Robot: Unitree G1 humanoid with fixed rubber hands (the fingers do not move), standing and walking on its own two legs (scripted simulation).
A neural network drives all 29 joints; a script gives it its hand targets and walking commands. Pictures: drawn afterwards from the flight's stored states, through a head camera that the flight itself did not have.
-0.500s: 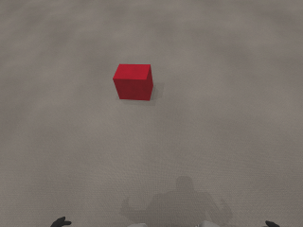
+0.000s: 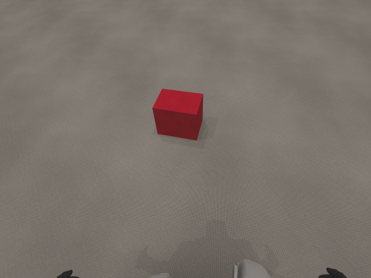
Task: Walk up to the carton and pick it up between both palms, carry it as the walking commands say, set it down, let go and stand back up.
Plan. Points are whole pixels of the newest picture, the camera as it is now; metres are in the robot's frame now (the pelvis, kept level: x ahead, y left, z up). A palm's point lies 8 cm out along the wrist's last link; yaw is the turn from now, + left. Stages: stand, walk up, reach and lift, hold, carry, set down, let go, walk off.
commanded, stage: walk up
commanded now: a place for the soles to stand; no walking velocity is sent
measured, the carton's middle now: (179, 114) +1.20 +0.07 -0.61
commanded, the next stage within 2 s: none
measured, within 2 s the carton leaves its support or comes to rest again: neither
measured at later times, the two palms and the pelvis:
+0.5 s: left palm (48, 259) +0.20 +0.36 -0.11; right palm (308, 215) +0.27 -0.27 -0.09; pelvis +0.17 +0.04 +0.00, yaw +1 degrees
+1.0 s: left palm (55, 205) +0.33 +0.38 -0.10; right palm (284, 175) +0.39 -0.25 -0.09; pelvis +0.30 +0.07 +0.00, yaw +0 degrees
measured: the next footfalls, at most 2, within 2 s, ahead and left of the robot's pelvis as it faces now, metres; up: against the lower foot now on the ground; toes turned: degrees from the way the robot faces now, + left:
right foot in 0.08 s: +0.14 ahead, -0.14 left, +0.00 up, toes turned -13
left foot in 0.44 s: +0.27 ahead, +0.16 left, +0.00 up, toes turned +3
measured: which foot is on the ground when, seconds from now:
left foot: down 0.00-0.08, up 0.10-0.42, down 0.44-0.74, up 0.76-1.00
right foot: up 0.00-0.06, down 0.08-0.42, up 0.44-0.70, down 0.72-1.00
